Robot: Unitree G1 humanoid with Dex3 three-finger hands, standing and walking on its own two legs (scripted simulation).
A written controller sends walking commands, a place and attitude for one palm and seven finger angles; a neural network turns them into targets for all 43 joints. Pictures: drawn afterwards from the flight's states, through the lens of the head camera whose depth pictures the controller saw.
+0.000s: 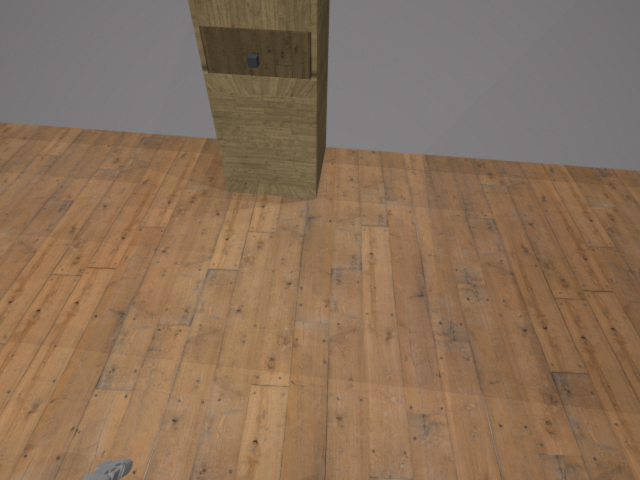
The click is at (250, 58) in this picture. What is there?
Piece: drawer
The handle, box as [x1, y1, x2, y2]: [247, 52, 258, 67]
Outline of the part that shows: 258,53 255,52 254,54 248,55 248,67 257,67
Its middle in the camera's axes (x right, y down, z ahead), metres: -0.24 -0.64 +1.38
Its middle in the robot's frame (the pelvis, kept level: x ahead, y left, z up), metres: +1.44 +0.30 -0.09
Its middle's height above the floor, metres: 0.67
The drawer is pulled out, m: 0.00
